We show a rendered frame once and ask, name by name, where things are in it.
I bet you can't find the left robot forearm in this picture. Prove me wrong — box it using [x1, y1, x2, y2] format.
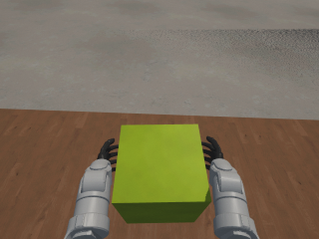
[64, 158, 113, 239]

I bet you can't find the carton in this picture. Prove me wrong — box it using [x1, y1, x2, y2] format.
[112, 123, 211, 224]

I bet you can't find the robot right hand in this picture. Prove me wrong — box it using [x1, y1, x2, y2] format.
[201, 136, 224, 170]

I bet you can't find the robot left hand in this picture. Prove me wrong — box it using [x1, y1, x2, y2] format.
[97, 138, 119, 172]

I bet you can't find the right robot forearm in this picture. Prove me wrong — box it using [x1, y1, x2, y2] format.
[209, 158, 259, 239]

